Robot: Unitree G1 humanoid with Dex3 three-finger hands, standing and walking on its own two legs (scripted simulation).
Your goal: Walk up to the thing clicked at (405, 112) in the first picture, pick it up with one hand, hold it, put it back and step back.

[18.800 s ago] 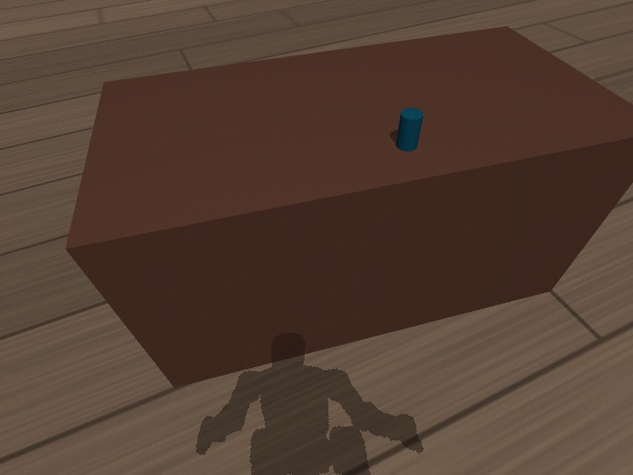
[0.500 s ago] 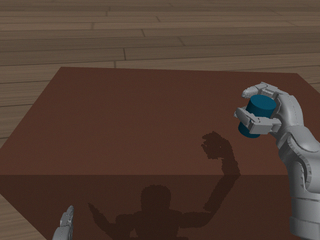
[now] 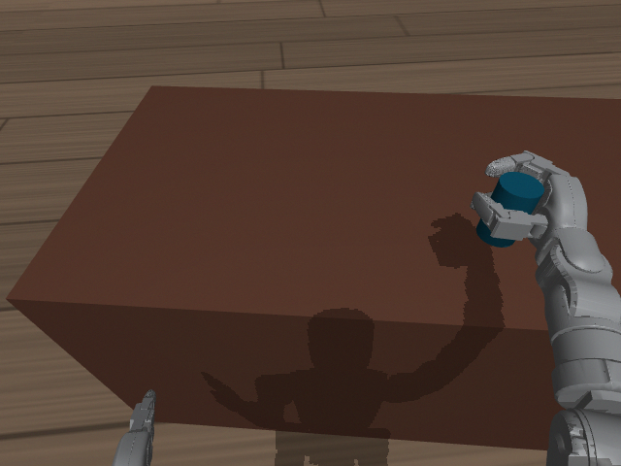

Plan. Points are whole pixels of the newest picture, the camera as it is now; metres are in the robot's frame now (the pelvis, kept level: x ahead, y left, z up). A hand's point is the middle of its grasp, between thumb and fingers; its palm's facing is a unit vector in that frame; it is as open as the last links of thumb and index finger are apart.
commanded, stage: crouch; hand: right
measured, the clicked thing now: (507, 210) +0.42 -0.20 +0.12
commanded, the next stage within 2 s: lower in 0.56 s
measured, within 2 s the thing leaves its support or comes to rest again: rests again in 1.90 s
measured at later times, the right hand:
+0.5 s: hand (490, 208) +0.45 -0.20 +0.10, palm faces +0.09 +1.00 +0.02, open 6.8 cm
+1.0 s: hand (477, 224) +0.46 -0.20 +0.05, palm faces +0.10 +0.99 +0.03, open 6.8 cm
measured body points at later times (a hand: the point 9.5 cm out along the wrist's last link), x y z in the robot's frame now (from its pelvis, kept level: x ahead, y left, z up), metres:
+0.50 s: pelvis +0.01 -0.01 -0.01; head +0.05 -0.02 +0.44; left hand +0.15 +0.25 -0.08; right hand +0.44 -0.25 +0.10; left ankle +0.00 +0.12 -0.73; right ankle +0.00 -0.13 -0.73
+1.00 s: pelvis -0.01 -0.01 -0.03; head +0.07 -0.03 +0.42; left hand +0.14 +0.25 -0.07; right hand +0.45 -0.25 +0.05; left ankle +0.00 +0.12 -0.73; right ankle +0.00 -0.13 -0.73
